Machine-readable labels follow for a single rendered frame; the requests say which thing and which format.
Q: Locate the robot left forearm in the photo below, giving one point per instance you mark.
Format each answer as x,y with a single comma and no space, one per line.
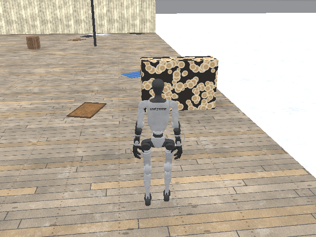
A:
137,135

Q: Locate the robot right upper arm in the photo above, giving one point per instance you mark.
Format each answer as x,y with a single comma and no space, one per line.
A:
174,112

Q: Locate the left robot foot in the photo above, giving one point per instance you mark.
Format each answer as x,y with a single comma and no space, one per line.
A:
147,201

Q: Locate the robot right forearm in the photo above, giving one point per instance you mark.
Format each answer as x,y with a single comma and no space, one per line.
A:
177,135

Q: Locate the robot left hand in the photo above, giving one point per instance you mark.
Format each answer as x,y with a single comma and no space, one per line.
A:
136,152

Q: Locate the robot torso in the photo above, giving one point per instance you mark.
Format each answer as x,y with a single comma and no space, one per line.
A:
158,116

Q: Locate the robot right hand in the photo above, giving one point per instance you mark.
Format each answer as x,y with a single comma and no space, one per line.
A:
179,152

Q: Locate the robot left upper arm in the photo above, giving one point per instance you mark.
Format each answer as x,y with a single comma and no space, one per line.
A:
140,113

